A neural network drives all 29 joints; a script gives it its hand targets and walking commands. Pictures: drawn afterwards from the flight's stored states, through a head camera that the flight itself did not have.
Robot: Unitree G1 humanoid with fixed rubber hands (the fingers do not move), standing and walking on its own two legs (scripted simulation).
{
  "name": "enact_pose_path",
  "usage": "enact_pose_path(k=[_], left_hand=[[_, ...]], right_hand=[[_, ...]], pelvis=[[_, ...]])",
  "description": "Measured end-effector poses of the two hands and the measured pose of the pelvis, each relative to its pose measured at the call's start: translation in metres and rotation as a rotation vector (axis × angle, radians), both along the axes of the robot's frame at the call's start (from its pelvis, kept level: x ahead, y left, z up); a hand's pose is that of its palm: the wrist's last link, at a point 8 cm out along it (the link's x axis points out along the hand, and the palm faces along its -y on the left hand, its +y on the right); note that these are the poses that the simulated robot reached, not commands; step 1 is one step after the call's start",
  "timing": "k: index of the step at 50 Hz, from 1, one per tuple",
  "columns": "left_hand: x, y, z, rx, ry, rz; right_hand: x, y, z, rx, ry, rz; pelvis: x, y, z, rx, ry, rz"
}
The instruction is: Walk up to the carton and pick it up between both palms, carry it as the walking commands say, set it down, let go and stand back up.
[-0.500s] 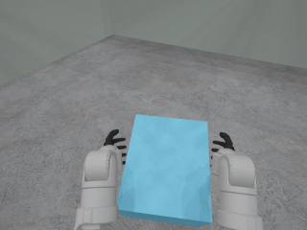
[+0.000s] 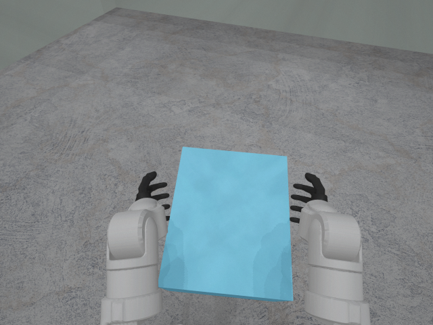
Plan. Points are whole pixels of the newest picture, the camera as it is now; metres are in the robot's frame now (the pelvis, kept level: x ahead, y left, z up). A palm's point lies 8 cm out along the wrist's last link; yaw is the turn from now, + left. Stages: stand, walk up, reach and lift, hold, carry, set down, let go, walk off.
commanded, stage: carry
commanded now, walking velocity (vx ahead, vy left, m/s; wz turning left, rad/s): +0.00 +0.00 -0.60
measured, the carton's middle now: (227, 223) +0.33 +0.02 -0.03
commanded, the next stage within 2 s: none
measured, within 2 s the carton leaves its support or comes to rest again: neither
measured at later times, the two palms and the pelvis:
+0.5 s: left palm (180, 205) +0.31 +0.11 +0.08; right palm (359, 258) +0.23 -0.18 +0.08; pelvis -0.01 +0.04 +0.01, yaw -18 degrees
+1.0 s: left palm (242, 238) +0.25 +0.00 +0.09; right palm out of the picture +0.07 -0.24 +0.09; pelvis -0.08 +0.06 +0.01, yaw -34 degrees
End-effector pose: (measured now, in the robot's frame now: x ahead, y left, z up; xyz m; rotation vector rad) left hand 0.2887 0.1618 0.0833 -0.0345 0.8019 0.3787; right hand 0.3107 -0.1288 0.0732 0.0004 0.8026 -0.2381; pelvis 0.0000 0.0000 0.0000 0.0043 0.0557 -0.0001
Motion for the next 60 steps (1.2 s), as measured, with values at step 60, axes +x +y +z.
enact_pose_path(k=[60], left_hand=[[-0.06, -0.139, 0.002, -0.04, 0.025, -0.736]], right_hand=[[-0.259, -0.08, 0.02, -0.046, 0.036, -0.726]], pelvis=[[-0.095, 0.087, 0.014, -0.03, 0.009, -0.735]])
